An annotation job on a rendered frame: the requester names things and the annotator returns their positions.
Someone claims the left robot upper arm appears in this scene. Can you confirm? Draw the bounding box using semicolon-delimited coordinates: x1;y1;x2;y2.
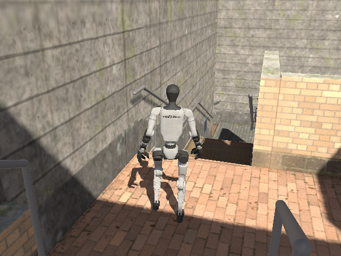
146;107;161;137

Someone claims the right robot shin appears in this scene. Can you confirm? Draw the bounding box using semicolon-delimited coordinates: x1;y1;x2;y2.
177;180;186;215

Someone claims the robot right forearm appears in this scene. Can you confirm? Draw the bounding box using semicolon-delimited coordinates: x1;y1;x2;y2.
192;129;202;149

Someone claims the robot right thigh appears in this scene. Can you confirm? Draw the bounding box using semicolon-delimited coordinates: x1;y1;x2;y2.
176;149;189;190

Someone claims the right robot hand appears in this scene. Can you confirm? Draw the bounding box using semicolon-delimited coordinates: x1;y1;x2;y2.
191;148;203;159

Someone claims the robot left forearm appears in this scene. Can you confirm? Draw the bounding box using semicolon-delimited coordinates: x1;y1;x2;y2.
139;129;151;153

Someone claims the left robot hand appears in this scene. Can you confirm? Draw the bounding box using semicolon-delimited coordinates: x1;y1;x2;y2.
137;151;149;164

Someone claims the right robot upper arm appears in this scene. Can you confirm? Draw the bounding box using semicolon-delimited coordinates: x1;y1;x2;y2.
183;108;198;138

